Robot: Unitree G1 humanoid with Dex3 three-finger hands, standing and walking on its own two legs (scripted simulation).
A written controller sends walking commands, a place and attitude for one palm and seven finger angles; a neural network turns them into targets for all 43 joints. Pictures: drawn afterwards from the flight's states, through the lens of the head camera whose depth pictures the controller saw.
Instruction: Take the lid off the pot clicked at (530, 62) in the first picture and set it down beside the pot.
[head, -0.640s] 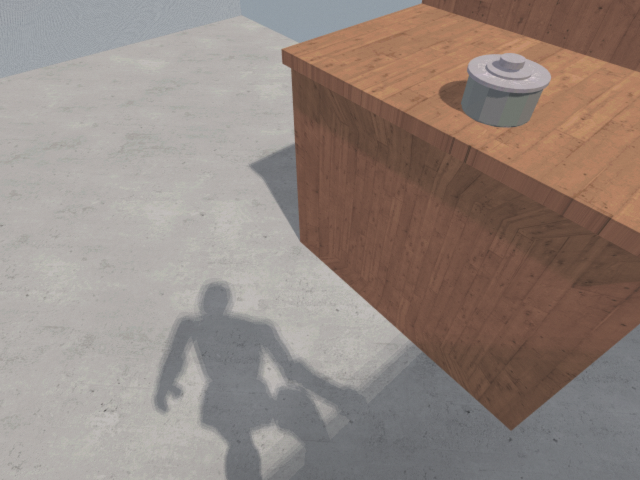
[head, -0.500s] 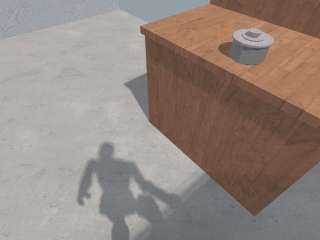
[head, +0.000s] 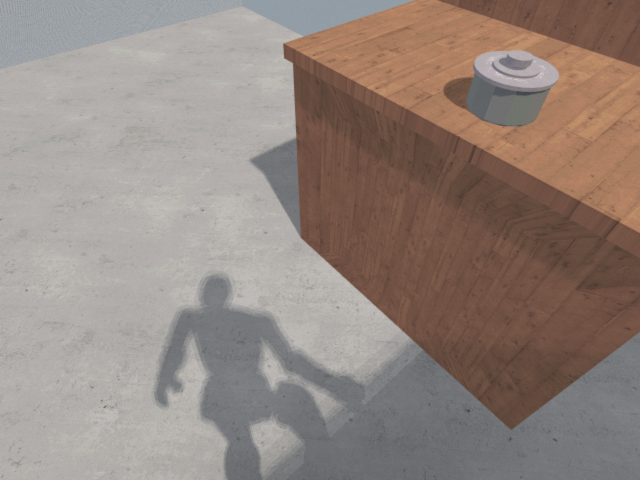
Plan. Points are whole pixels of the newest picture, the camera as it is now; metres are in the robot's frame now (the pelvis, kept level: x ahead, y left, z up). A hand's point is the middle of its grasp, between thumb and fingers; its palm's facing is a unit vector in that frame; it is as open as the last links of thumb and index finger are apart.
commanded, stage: walk to a spot facing it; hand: left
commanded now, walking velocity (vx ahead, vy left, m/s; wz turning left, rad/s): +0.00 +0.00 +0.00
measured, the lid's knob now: (519, 58) +0.84 -0.34 +0.15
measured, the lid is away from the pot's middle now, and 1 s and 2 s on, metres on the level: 0.00 0.00 0.00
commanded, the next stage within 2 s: turn to face it in 1.34 s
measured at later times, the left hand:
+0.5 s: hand out of the picture +0.03 +0.24 -0.19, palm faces +0.16 -0.96 -0.24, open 7.3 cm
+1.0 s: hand out of the picture +0.09 +0.25 -0.15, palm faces +0.39 -0.88 -0.26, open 7.4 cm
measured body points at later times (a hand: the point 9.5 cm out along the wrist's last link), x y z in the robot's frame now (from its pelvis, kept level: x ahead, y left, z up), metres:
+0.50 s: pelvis -0.01 +0.03 -0.02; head +0.02 +0.05 +0.42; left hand +0.02 +0.30 -0.18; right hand +0.09 -0.23 -0.16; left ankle -0.01 +0.14 -0.75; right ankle +0.01 -0.12 -0.75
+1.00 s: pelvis +0.07 +0.02 -0.01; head +0.09 +0.01 +0.43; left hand +0.07 +0.29 -0.13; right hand +0.15 -0.22 -0.17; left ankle -0.01 +0.13 -0.74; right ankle +0.14 -0.07 -0.75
